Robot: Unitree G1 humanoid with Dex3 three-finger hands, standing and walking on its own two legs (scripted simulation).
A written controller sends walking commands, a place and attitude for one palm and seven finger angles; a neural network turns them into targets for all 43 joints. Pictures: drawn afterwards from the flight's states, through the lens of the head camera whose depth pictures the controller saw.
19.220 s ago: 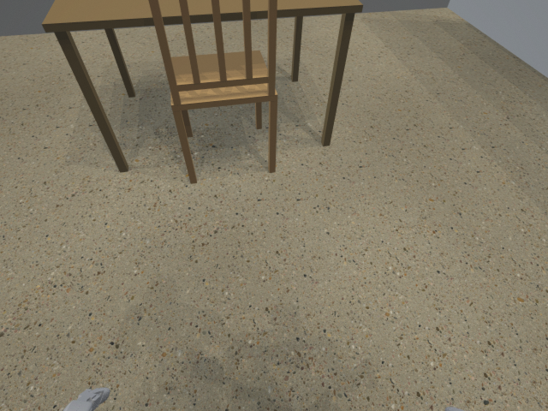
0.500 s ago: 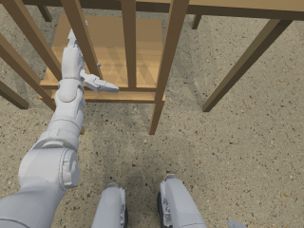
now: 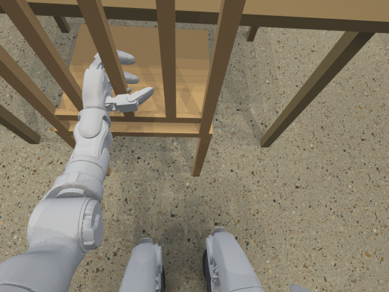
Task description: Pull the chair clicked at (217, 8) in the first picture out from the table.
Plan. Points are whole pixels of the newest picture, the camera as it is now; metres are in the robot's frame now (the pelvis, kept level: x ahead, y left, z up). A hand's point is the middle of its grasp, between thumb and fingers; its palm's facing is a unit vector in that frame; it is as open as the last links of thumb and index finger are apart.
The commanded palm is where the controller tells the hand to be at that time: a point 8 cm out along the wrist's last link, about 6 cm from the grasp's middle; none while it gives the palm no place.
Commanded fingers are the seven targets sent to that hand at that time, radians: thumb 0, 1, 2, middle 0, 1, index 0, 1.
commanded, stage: hook a spindle and tug to test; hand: left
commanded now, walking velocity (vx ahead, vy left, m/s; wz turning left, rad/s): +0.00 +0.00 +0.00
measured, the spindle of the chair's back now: (112, 64) +0.53 +0.11 +0.08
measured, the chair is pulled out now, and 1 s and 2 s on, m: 0.00 0.03 0.13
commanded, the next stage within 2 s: step backward, pulling the chair out in 0.80 s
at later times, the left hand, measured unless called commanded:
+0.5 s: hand (129, 93) +0.50 +0.09 +0.04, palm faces -0.05 -1.00 -0.03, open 5.5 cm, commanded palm +0.46 +0.13 +0.03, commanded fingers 0.00 0.90 0.90 -0.50 -1.45 -0.50 -1.45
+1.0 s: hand (128, 104) +0.47 +0.09 +0.04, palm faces -0.05 -0.99 -0.12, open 5.6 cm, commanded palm +0.44 +0.15 +0.04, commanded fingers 0.00 0.90 0.90 -0.50 -1.45 -0.50 -1.45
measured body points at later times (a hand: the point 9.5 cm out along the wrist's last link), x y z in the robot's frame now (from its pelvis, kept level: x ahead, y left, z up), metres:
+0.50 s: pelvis +0.02 +0.00 +0.01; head +0.17 +0.00 +0.43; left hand +0.50 +0.14 +0.04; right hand +0.06 -0.26 -0.12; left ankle +0.02 +0.11 -0.61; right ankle +0.05 -0.12 -0.61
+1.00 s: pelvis +0.02 +0.00 +0.04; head +0.17 -0.01 +0.46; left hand +0.47 +0.14 +0.05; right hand +0.10 -0.26 -0.10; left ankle +0.02 +0.11 -0.61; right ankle +0.05 -0.12 -0.61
